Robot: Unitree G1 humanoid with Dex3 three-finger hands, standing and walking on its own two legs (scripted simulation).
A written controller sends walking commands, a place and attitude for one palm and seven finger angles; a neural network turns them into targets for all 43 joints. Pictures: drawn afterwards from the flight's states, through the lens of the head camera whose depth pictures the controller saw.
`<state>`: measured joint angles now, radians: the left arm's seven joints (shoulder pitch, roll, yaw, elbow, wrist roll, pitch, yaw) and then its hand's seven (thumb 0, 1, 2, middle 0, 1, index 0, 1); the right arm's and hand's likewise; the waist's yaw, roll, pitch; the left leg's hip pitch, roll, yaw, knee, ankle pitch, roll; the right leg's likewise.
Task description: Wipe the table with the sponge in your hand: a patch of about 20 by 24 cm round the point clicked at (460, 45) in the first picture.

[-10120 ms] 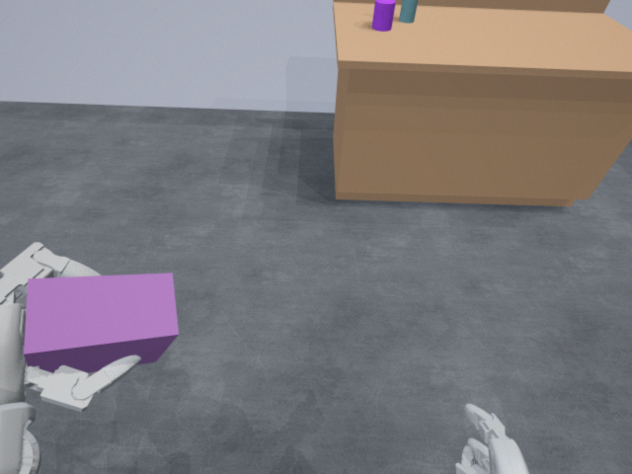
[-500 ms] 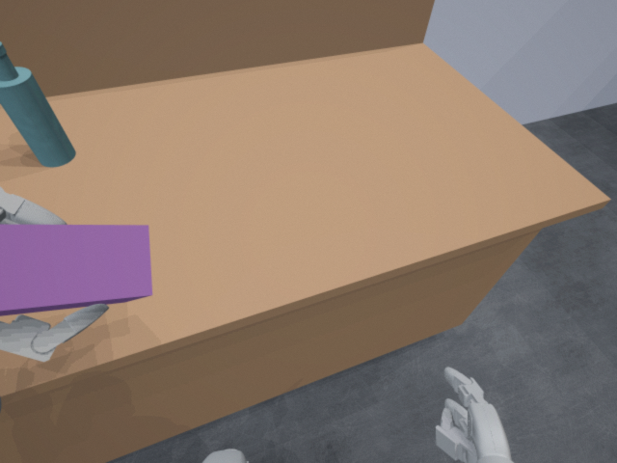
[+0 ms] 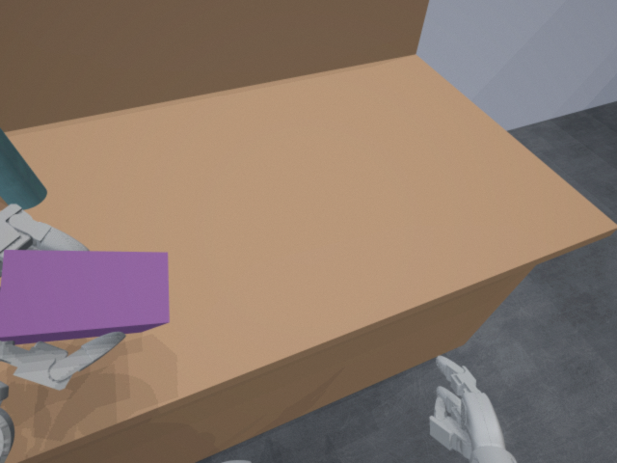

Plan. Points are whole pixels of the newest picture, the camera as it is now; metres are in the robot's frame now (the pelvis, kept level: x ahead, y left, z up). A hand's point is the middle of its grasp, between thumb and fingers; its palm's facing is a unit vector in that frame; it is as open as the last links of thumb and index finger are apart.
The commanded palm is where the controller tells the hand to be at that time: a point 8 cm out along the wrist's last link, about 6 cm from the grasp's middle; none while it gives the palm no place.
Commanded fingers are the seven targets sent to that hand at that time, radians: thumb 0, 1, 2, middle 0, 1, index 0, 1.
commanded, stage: come to a stop and stand still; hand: left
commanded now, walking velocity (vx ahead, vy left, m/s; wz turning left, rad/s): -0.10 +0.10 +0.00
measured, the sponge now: (109, 298) +0.24 +0.20 +0.17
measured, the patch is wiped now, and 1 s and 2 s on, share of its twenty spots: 0.00 0.00 0.00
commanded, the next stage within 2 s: look again from close up in 0.88 s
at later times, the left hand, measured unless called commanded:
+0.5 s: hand out of the picture +0.20 +0.29 +0.18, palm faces +0.34 -0.83 -0.44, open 10.3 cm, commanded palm +0.13 +0.32 +0.19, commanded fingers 0.00 0.10 1.30 -1.20 -1.60 -1.20 -1.60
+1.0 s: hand out of the picture +0.18 +0.32 +0.17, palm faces +0.40 -0.84 -0.38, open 10.3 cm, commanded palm +0.12 +0.34 +0.19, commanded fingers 0.00 0.10 1.30 -1.20 -1.60 -1.20 -1.60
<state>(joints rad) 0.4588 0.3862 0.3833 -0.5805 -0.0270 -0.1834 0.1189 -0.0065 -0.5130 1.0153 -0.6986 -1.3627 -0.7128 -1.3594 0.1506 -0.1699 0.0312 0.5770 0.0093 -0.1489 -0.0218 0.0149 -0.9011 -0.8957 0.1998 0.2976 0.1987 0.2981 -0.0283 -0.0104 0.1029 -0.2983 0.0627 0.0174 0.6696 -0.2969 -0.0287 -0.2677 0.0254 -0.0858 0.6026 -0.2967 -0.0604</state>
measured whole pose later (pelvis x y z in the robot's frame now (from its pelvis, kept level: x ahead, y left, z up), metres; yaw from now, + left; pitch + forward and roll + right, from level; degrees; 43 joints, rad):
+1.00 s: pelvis -0.03 +0.06 +0.01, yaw +0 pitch -3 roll -1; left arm 0.35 0.34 0.36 -0.37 0.01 -0.25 0.06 -0.01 -0.51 1.02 -0.70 -1.36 -0.71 -1.36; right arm 0.21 -0.18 0.05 0.58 0.00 -0.20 -0.01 0.02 -0.90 -0.90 0.20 0.30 0.20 0.30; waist 0.04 -0.03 0.06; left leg -0.24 -0.02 0.07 0.48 -0.21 0.06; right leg -0.24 -0.01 0.02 0.44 -0.15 0.02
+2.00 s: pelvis +0.00 +0.05 +0.01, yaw +1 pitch -1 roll -1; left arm 0.41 0.40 0.39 -0.47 -0.03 -0.25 0.08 -0.01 -0.51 1.02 -0.70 -1.36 -0.71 -1.36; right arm 0.21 -0.20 0.02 0.60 0.01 -0.18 -0.03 0.02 -0.90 -0.90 0.20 0.30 0.20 0.30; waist 0.03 -0.06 0.10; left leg -0.22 -0.01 0.06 0.47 -0.24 0.04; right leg -0.22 0.01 0.00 0.42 -0.19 0.00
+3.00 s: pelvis -0.02 +0.05 +0.01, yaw -1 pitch -1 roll +0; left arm 0.39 0.37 0.37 -0.47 -0.03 -0.21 0.09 -0.01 -0.51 1.02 -0.69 -1.36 -0.71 -1.35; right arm 0.19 -0.17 0.01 0.56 0.01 -0.15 -0.02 0.02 -0.90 -0.90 0.20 0.30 0.20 0.30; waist 0.04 -0.06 0.08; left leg -0.23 -0.01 0.09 0.48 -0.23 0.04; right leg -0.25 0.01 0.03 0.46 -0.19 0.01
